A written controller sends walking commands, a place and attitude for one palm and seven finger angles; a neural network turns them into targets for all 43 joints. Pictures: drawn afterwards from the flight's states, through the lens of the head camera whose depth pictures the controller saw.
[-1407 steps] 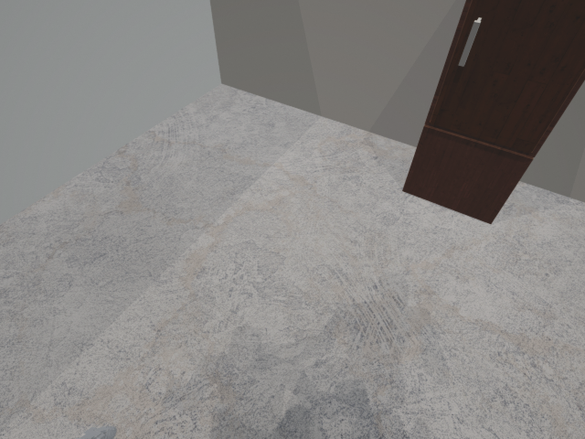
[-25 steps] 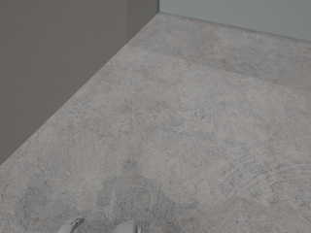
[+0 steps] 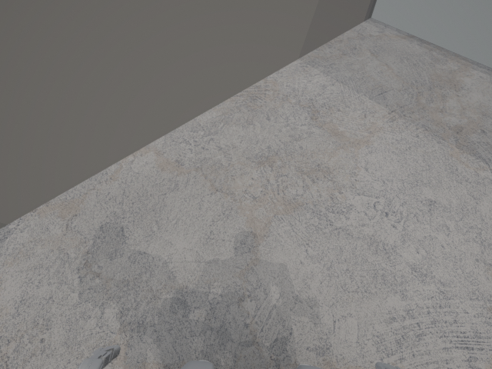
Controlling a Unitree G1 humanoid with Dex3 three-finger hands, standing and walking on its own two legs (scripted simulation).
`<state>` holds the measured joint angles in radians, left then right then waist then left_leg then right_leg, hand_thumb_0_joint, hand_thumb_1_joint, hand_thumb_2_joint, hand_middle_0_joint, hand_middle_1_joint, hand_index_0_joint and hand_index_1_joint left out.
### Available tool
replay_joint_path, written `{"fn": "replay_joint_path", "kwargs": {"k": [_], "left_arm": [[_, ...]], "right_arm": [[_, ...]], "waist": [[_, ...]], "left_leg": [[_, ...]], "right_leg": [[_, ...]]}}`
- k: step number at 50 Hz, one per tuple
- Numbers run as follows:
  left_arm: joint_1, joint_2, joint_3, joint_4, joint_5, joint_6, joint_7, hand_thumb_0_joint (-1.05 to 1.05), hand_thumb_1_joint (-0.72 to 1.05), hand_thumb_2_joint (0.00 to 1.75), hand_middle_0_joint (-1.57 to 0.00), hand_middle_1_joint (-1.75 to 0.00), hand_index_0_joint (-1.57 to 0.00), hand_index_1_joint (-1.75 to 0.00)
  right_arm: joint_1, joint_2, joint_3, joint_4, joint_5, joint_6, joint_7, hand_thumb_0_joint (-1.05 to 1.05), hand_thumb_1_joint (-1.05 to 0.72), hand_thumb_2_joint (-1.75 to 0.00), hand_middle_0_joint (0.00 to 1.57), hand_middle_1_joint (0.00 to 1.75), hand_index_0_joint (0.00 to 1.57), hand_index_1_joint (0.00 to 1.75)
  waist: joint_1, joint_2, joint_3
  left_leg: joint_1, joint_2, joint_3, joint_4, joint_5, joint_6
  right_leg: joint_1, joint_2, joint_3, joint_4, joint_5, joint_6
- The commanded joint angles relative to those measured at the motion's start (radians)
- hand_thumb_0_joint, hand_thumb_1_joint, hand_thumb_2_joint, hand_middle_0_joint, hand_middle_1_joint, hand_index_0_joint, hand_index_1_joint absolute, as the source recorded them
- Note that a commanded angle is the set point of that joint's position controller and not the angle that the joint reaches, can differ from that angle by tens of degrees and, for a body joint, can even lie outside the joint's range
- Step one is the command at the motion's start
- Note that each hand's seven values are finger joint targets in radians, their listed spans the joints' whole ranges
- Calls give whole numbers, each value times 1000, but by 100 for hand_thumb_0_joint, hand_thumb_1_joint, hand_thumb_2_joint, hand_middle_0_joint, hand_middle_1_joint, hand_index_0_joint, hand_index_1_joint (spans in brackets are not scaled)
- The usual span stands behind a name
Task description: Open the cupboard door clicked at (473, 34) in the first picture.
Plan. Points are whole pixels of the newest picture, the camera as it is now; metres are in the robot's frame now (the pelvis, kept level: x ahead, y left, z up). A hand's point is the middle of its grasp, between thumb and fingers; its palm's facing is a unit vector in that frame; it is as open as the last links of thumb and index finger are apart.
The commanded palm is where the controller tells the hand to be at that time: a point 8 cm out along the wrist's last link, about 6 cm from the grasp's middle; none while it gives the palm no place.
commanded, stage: turn to face it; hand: left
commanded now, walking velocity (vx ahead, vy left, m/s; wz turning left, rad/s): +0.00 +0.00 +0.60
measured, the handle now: out of the picture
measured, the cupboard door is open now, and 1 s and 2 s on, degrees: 41 41 41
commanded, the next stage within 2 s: none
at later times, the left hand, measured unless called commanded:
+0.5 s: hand out of the picture +0.03 +0.21 -0.16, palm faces +0.34 -0.91 -0.24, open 7.4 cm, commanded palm none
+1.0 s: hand out of the picture -0.04 +0.15 -0.18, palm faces +0.62 -0.76 -0.21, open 7.4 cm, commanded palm none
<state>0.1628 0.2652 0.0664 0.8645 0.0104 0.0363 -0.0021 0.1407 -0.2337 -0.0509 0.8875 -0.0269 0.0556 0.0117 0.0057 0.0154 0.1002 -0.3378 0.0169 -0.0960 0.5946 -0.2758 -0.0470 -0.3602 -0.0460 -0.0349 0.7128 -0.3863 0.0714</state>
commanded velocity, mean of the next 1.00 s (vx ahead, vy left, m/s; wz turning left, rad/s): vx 0.00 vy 0.00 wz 0.60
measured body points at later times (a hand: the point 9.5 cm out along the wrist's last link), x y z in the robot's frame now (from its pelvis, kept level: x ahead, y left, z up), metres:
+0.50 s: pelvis +0.01 -0.02 +0.01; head +0.06 +0.01 +0.45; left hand +0.01 +0.25 -0.15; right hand +0.18 -0.24 -0.13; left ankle -0.02 +0.10 -0.73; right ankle +0.04 -0.16 -0.67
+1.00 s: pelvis +0.03 -0.05 -0.01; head +0.06 +0.00 +0.44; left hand -0.07 +0.19 -0.16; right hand +0.29 -0.19 -0.13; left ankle -0.03 +0.04 -0.73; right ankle +0.08 -0.17 -0.72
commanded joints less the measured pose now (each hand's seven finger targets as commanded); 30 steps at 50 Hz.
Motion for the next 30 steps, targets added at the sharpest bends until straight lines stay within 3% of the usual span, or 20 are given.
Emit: {"fn": "replay_joint_path", "kwargs": {"k": [1,2,3,5,6,9,11,13,14,15,16,17,18,19,20,22,24,27,29,30], "left_arm": [[156,248,55,-51,25,-35,25,0,90,90,-20,-30,-20,-30],[122,217,45,-63,17,-40,30,0,90,90,-20,-30,-20,-30],[67,176,43,-77,15,-35,37,0,90,90,-20,-30,-20,-30],[9,115,21,-88,15,-38,34,0,90,90,-20,-30,-20,-30],[22,113,20,-82,16,-42,33,0,90,90,-20,-30,-20,-30],[89,146,33,-54,20,-48,36,0,90,90,-20,-30,-20,-30],[116,169,40,-36,19,-47,34,0,90,90,-20,-30,-20,-30],[110,172,43,-25,16,-45,29,0,90,90,-20,-30,-20,-30],[99,170,47,-29,10,-43,26,0,90,90,-20,-30,-20,-30],[77,160,47,-37,2,-38,23,0,90,90,-20,-30,-20,-30],[80,104,42,-68,-4,-30,17,0,90,90,-20,-30,-20,-30],[9,57,16,-113,-1,-24,17,0,90,90,-20,-30,-20,-30],[-63,84,14,-129,10,-12,22,0,90,90,-20,-30,-20,-30],[-73,59,20,-109,9,-16,24,0,90,90,-20,-30,-20,-30],[-57,69,21,-89,5,-14,21,0,90,90,-20,-30,-20,-30],[-12,66,24,-61,2,-6,13,0,90,90,-20,-30,-20,-30],[-16,57,22,-59,0,-5,8,0,90,90,-20,-30,-20,-30],[-8,52,20,-63,-2,-9,8,0,90,90,-20,-30,-20,-30],[60,58,23,-47,-3,-15,10,0,90,90,-20,-30,-20,-30],[105,75,30,-38,-2,-21,13,0,90,90,-20,-30,-20,-30]], "right_arm": [[-84,-106,-52,-141,17,-17,0,0,-90,-90,20,30,20,30],[-64,-135,-59,-129,9,-11,3,0,-90,-90,20,30,20,30],[-62,-121,-64,-114,10,-3,4,0,-90,-90,20,30,20,30],[-47,-93,-51,-84,9,1,16,0,-90,-90,20,30,20,30],[-54,-80,-44,-81,12,2,18,0,-90,-90,20,30,20,30],[-86,-46,-28,-83,18,-8,22,0,-90,-90,20,30,20,30],[-88,-40,-22,-85,21,-14,22,0,-90,-90,20,30,20,30],[-50,-49,-23,-80,21,-18,20,0,-90,-90,20,30,20,30],[-17,-66,-26,-74,18,-22,18,0,-90,-90,20,30,20,30],[41,-101,-37,-60,15,-27,16,0,-90,-90,20,30,20,30],[104,-212,-63,-54,4,-37,10,0,-90,-90,20,30,20,30],[174,-290,-82,-38,3,-30,0,0,-90,-90,20,30,20,30],[204,-277,-78,-24,2,-31,-11,0,-90,-90,20,30,20,30],[181,-252,-74,-24,-1,-38,-25,0,-90,-90,20,30,20,30],[119,-229,-65,-36,1,-39,-29,0,-90,-90,20,30,20,30],[44,-199,-55,-53,2,-42,-31,0,-90,-90,20,30,20,30],[31,-206,-58,-53,-1,-40,-28,0,-90,-90,20,30,20,30],[23,-215,-65,-50,-3,-32,-23,0,-90,-90,20,30,20,30],[-18,-218,-70,-62,1,-23,-21,0,-90,-90,20,30,20,30],[-41,-205,-70,-71,6,-20,-19,0,-90,-90,20,30,20,30]], "waist": [[72,-360,-121],[47,-315,-117],[17,-287,-109],[-16,-268,-80],[-11,-257,-84],[29,-191,-131],[41,-197,-152],[26,-210,-166],[5,-192,-174],[-33,-128,-193],[-65,152,-234],[-106,301,-212],[-116,162,-189],[-99,197,-206],[-70,218,-179],[-25,171,-161],[-24,151,-149],[-24,172,-143],[8,160,-142],[35,137,-139]], "left_leg": [[-277,-82,91,376,-342,6],[-255,-24,35,562,-315,21],[-259,-2,37,647,-268,18],[-228,25,84,617,-189,-7],[-207,23,110,548,-191,-15],[-148,11,169,283,-211,-20],[-103,-5,200,167,-193,-12],[-26,-14,217,37,-115,-3],[46,-13,212,-53,-35,7],[175,11,178,-157,101,27],[348,242,-131,-202,381,132],[371,432,-350,-229,688,285],[340,421,-330,-211,601,307],[320,355,-299,-197,611,285],[267,309,-221,-200,580,253],[204,229,-130,-205,498,207],[158,207,-114,-215,416,194],[105,189,-156,-209,339,186],[28,167,-167,-174,268,166],[-44,130,-156,-127,189,135]], "right_leg": [[241,-429,441,-505,73,-187],[154,-435,404,-492,42,-230],[136,-390,344,-465,99,-219],[130,-285,110,-395,350,-186],[157,-277,64,-376,450,-180],[291,-297,21,-307,648,-187],[326,-313,9,-269,703,-187],[314,-307,-30,-218,678,-157],[272,-298,-56,-174,633,-130],[181,-282,-97,-76,556,-85],[-63,-167,-153,135,185,-7],[-244,-76,-89,323,-305,26],[-278,-82,-2,422,-252,15],[-292,-73,28,457,-198,17],[-265,-76,47,461,-133,17],[-189,-56,35,392,-63,16],[-118,-33,15,273,-64,13],[-8,11,-13,86,-60,2],[122,37,-29,-70,23,-5],[220,28,-29,-200,111,-9]]}}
